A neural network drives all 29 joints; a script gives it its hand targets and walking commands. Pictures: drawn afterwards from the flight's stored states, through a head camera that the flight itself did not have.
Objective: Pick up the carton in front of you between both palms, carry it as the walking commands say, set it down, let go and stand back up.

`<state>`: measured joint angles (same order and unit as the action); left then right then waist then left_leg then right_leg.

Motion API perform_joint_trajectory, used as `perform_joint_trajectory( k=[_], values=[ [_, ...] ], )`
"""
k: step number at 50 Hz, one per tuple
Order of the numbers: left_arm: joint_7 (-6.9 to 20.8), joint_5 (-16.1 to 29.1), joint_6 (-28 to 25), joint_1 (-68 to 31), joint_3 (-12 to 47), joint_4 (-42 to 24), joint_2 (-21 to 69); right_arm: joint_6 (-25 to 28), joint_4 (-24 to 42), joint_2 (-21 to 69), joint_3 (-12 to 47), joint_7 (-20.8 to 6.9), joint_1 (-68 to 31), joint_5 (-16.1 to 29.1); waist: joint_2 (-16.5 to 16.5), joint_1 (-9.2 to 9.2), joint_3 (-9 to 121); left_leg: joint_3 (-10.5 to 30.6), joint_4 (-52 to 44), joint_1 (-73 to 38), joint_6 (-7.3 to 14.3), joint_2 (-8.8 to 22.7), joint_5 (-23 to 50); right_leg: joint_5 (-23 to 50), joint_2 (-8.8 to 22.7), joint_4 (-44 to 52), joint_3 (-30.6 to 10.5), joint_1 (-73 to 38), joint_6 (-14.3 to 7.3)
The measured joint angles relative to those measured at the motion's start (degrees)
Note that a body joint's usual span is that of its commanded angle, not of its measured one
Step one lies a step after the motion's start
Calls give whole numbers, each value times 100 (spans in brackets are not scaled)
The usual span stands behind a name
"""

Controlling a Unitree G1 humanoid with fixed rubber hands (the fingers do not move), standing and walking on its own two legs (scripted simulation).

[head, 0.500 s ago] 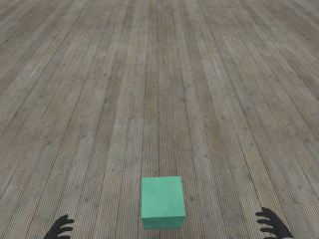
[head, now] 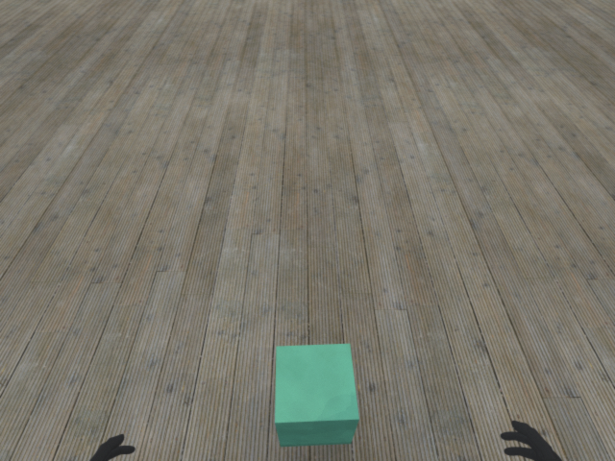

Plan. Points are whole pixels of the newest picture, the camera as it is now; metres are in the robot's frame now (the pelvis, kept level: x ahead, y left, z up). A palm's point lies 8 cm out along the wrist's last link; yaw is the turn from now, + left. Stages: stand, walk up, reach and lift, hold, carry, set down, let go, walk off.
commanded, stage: stand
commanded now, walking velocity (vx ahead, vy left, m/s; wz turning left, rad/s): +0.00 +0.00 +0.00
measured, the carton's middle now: (314, 396) +0.41 -0.01 -0.65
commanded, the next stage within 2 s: none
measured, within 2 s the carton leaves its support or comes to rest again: neither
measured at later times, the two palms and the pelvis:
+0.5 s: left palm out of the picture +0.08 +0.31 -0.10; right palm out of the picture +0.08 -0.31 -0.10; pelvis -0.02 +0.00 +0.00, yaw +0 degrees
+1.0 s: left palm out of the picture +0.07 +0.31 -0.10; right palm out of the picture +0.07 -0.31 -0.10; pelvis -0.02 +0.00 +0.01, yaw +0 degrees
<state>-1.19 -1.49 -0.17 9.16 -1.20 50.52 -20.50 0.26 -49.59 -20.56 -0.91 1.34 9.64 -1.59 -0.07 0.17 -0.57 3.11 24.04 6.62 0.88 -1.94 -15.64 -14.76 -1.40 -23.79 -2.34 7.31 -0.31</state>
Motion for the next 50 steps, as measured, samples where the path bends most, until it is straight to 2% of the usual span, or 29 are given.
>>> perform_joint_trajectory(
  k=[23, 50],
  values=[
    [39, 26, -42, -79, 52, 579, -100, 42, -589, -110, 55, -35, -128, 42, 0, 7, -54, -5, -312, -85, 2, -1, 287, 284, 17, 304, -11, -81, 11],
    [53, 67, -67, -197, 108, 879, -178, 54, -913, -183, 92, -62, -272, 89, -3, -7, -105, -20, -479, -136, 4, -2, 408, 396, 26, 446, -29, -116, 16]
  ],
)
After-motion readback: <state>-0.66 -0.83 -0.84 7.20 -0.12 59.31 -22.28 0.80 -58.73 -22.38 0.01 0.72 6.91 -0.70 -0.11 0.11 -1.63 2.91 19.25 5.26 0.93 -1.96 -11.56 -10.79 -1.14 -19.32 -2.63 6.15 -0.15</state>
